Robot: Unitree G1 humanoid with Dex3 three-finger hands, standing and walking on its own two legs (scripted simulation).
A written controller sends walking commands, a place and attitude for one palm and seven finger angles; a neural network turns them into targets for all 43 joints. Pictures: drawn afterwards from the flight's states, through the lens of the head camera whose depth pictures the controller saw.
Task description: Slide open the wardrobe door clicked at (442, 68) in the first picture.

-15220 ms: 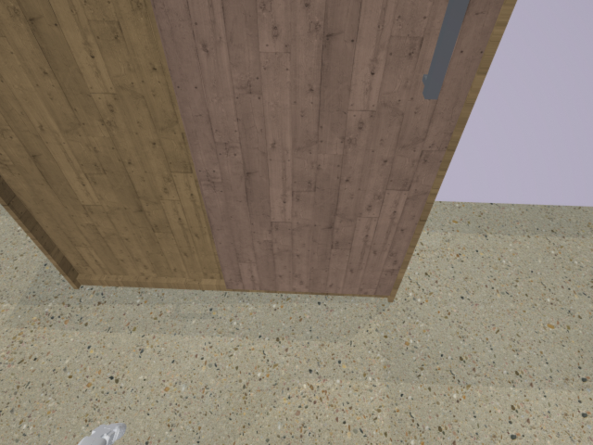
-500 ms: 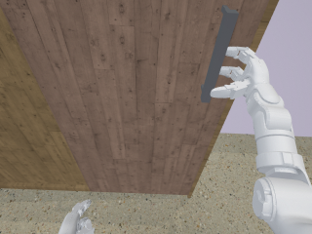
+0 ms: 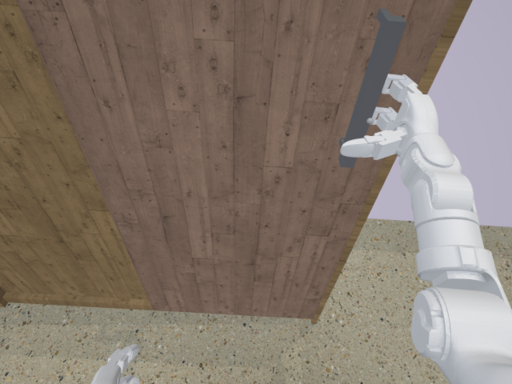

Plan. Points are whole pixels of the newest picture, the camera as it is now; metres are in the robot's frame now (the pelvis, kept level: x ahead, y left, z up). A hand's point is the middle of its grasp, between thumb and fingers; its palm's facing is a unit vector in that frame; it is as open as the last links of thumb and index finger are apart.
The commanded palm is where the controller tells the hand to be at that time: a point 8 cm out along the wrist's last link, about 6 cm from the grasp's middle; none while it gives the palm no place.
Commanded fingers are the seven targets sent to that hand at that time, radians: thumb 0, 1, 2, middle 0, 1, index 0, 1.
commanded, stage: slide the fingers in behind the handle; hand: right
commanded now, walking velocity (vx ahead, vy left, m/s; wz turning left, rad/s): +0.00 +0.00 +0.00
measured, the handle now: (362, 96) +0.50 -0.12 +0.24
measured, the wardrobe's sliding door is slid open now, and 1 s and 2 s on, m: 0.00 0.00 0.00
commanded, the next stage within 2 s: grip the handle and tug to test in 0.78 s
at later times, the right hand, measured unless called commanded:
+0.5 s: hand (354, 118) +0.44 -0.10 +0.23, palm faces -0.03 +1.00 +0.01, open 14.0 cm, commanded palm +0.42 -0.15 +0.23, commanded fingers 0.00 0.50 -0.30 0.30 1.20 0.30 1.20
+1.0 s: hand (356, 119) +0.44 -0.10 +0.23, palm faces -0.03 +1.00 +0.00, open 13.8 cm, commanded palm +0.41 -0.15 +0.23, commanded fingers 0.00 0.17 -0.44 0.34 1.25 0.34 1.25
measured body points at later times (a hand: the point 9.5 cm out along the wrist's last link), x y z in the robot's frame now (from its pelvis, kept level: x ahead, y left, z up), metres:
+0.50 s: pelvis +0.00 +0.00 +0.00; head -0.01 +0.02 +0.45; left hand +0.12 +0.24 -0.11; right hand +0.44 -0.15 +0.23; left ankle +0.01 +0.10 -0.74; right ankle -0.02 -0.11 -0.74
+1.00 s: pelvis +0.00 +0.00 +0.00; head -0.01 +0.01 +0.45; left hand +0.14 +0.24 -0.10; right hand +0.43 -0.15 +0.24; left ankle +0.01 +0.10 -0.74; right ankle -0.02 -0.11 -0.74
